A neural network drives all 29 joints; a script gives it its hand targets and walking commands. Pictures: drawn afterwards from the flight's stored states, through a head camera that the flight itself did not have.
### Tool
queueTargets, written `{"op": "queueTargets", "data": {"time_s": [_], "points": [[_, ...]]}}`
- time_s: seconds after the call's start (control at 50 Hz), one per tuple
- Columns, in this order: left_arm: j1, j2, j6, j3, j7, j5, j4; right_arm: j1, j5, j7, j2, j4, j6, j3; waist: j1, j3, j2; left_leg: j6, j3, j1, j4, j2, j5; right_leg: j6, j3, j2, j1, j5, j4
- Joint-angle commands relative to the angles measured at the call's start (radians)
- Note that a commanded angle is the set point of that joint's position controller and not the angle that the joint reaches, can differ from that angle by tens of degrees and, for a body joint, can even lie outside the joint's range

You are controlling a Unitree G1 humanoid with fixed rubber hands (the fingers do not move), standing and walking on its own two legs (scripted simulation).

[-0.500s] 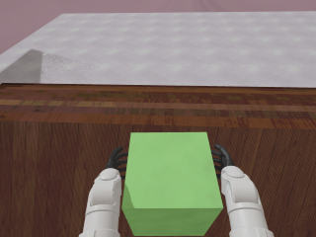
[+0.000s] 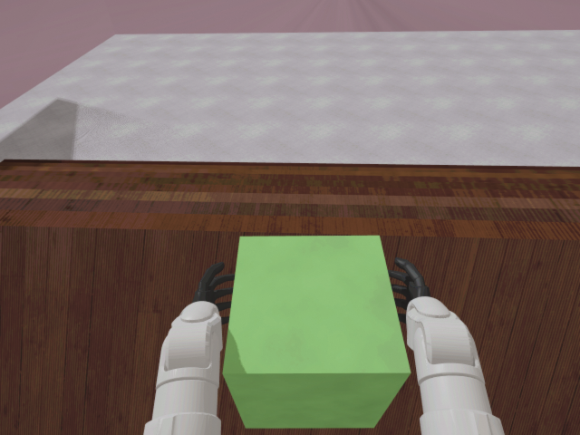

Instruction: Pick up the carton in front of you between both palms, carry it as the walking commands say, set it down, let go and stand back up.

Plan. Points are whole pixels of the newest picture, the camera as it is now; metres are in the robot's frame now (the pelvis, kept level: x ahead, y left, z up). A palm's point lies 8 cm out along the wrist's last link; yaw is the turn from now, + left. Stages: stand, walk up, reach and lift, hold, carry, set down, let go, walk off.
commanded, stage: hold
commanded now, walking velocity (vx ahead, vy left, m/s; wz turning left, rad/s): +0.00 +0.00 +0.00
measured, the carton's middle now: (309, 336) +0.29 +0.00 -0.03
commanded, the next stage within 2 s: carry in 0.18 s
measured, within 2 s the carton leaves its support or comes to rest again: neither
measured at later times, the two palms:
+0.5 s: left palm (228, 258) +0.36 +0.12 +0.08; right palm (431, 257) +0.35 -0.18 +0.08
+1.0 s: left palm (266, 168) +0.60 +0.08 +0.08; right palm (418, 170) +0.58 -0.22 +0.08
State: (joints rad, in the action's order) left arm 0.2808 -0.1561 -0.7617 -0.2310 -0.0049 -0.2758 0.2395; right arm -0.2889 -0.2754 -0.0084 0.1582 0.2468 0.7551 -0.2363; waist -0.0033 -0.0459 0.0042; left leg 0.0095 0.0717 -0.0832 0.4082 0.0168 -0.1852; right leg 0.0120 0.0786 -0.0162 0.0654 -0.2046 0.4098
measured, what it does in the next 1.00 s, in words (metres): walks ahead: left foot, then right foot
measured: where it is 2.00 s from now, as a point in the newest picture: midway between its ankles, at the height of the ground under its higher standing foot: (315, 289)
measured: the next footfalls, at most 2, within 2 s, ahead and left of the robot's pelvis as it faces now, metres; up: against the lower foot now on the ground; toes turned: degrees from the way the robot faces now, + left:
left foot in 0.60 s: +0.19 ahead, +0.09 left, +0.00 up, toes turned +9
right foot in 0.94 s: +0.47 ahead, -0.15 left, +0.00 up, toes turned -14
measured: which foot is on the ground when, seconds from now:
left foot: down 0.00-0.36, up 0.38-0.58, down 0.60-0.96, up 0.98-1.00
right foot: down 0.00-0.60, up 0.62-0.92, down 0.94-1.00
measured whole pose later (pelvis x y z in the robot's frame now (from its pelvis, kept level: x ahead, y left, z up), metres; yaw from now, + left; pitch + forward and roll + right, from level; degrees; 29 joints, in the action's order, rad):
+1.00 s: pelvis +0.34 -0.06 -0.02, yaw -1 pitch +4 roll -1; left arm 0.08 -0.13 -1.23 -0.06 -0.12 -0.06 -0.46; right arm -0.07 -0.05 0.13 0.13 -0.50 1.26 -0.09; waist -0.01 0.13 -0.05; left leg 0.04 -0.11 -0.14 0.79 -0.13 -0.50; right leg -0.08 -0.25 0.05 0.49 -0.16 0.60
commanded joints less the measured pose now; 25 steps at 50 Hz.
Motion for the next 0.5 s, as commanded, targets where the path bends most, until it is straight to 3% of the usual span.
{"op": "queueTargets", "data": {"time_s": [0.0,0.14,0.16,0.2,0.22,0.24,0.26,0.28,0.32,0.34,0.36,0.38,0.4,0.42,0.44,0.48], "points": [[0.577,-0.950,0.045,0.575,0.249,0.276,-0.050,-0.557,0.262,-0.242,0.931,-0.037,-0.044,0.564,-0.003,0.255,-0.006,-0.009,-0.004,0.081,-0.070,0.069,0.011,-0.013,-0.014,-0.071,0.018,0.017,-0.084],[0.551,-0.951,0.041,0.567,0.246,0.270,-0.050,-0.537,0.259,-0.243,0.925,-0.039,-0.042,0.559,-0.003,0.262,-0.007,-0.004,-0.002,0.097,-0.076,0.070,0.067,-0.012,-0.015,-0.074,0.002,0.068,-0.086],[0.587,-0.934,0.035,0.579,0.245,0.284,-0.069,-0.567,0.273,-0.239,0.917,-0.058,-0.036,0.568,0.006,0.302,-0.049,-0.020,0.005,-0.030,-0.022,-0.118,-0.040,-0.018,-0.014,0.096,0.098,-0.034,0.002],[0.599,-0.933,0.030,0.600,0.239,0.310,-0.102,-0.557,0.287,-0.229,0.915,-0.087,-0.029,0.584,0.002,0.300,-0.069,-0.037,0.068,-0.096,-0.095,-0.132,-0.460,-0.017,-0.007,0.066,0.189,-0.358,0.011],[0.618,-0.938,0.025,0.622,0.236,0.326,-0.127,-0.568,0.300,-0.222,0.917,-0.113,-0.023,0.604,-0.004,0.292,-0.091,-0.052,0.106,-0.109,-0.126,-0.151,-0.578,-0.010,-0.032,0.044,0.242,-0.417,0.057],[0.633,-0.942,0.017,0.645,0.231,0.342,-0.156,-0.577,0.313,-0.214,0.918,-0.143,-0.015,0.626,-0.008,0.291,-0.131,-0.075,0.158,-0.101,-0.156,-0.190,-0.582,-0.001,-0.080,0.018,0.273,-0.346,0.139],[0.643,-0.948,0.006,0.672,0.226,0.362,-0.183,-0.572,0.323,-0.203,0.922,-0.172,-0.003,0.646,-0.008,0.303,-0.158,-0.100,0.197,-0.090,-0.169,-0.226,-0.509,0.005,-0.129,0.001,0.281,-0.236,0.197],[0.648,-0.953,-0.009,0.703,0.221,0.386,-0.210,-0.553,0.332,-0.190,0.924,-0.206,0.014,0.668,-0.007,0.323,-0.154,-0.118,0.198,-0.103,-0.160,-0.239,-0.433,0.004,-0.144,0.008,0.252,-0.186,0.167],[0.642,-0.960,-0.050,0.752,0.209,0.438,-0.267,-0.563,0.352,-0.164,0.903,-0.303,0.060,0.702,0.001,0.387,-0.110,-0.101,0.087,-0.180,-0.069,-0.186,-0.420,-0.017,-0.142,0.018,0.104,-0.192,0.021],[0.632,-0.951,-0.076,0.760,0.196,0.446,-0.295,-0.570,0.368,-0.153,0.899,-0.338,0.094,0.726,0.005,0.386,-0.011,-0.064,-0.012,-0.252,0.052,-0.124,-0.410,-0.042,-0.023,0.087,0.052,-0.278,-0.063],[0.598,-0.922,-0.104,0.750,0.180,0.443,-0.313,-0.573,0.386,-0.145,0.894,-0.368,0.126,0.747,0.019,0.369,0.204,-0.013,-0.124,-0.409,0.287,-0.052,-0.339,-0.103,0.232,0.242,-0.035,-0.429,-0.182],[0.556,-0.893,-0.134,0.742,0.163,0.435,-0.321,-0.574,0.404,-0.136,0.878,-0.386,0.155,0.762,0.025,0.298,0.274,0.002,-0.163,-0.592,0.358,-0.024,-0.323,-0.164,0.395,0.343,-0.114,-0.393,-0.233],[0.534,-0.855,-0.160,0.737,0.143,0.421,-0.356,-0.584,0.429,-0.130,0.868,-0.408,0.181,0.784,0.030,0.277,0.228,-0.004,-0.137,-0.629,0.379,-0.061,-0.334,-0.207,0.417,0.369,-0.120,-0.244,-0.219],[0.505,-0.850,-0.191,0.740,0.124,0.428,-0.391,-0.562,0.454,-0.120,0.861,-0.428,0.208,0.802,0.030,0.296,0.162,-0.007,-0.134,-0.628,0.353,-0.069,-0.327,-0.211,0.357,0.360,-0.135,-0.135,-0.196],[0.488,-0.844,-0.216,0.745,0.107,0.438,-0.436,-0.541,0.475,-0.110,0.857,-0.446,0.233,0.812,0.032,0.334,0.127,-0.005,-0.153,-0.599,0.310,-0.061,-0.292,-0.196,0.271,0.335,-0.150,-0.054,-0.172],[0.448,-0.836,-0.263,0.768,0.083,0.461,-0.525,-0.473,0.507,-0.088,0.859,-0.494,0.280,0.839,0.034,0.386,0.153,0.001,-0.212,-0.499,0.213,-0.018,-0.198,-0.155,0.124,0.268,-0.145,0.084,-0.128]]}}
